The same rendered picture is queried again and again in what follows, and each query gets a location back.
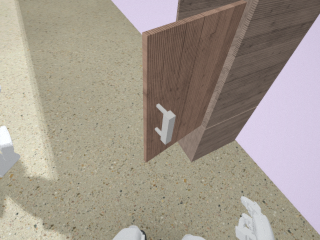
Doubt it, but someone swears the handle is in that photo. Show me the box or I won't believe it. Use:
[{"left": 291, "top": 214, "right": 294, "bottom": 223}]
[{"left": 155, "top": 103, "right": 176, "bottom": 145}]

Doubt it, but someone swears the robot left shin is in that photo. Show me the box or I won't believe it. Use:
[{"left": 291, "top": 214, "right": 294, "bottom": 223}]
[{"left": 129, "top": 225, "right": 141, "bottom": 231}]

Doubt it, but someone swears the right robot hand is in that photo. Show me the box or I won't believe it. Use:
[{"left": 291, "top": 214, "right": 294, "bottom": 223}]
[{"left": 235, "top": 196, "right": 275, "bottom": 240}]

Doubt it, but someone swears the left robot thigh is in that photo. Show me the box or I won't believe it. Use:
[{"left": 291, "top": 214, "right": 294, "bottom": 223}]
[{"left": 113, "top": 228, "right": 145, "bottom": 240}]

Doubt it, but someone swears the cupboard door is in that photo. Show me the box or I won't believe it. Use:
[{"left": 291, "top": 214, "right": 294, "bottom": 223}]
[{"left": 142, "top": 0, "right": 247, "bottom": 163}]

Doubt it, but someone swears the left robot hand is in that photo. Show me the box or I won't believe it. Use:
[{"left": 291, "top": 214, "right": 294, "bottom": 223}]
[{"left": 0, "top": 85, "right": 21, "bottom": 178}]

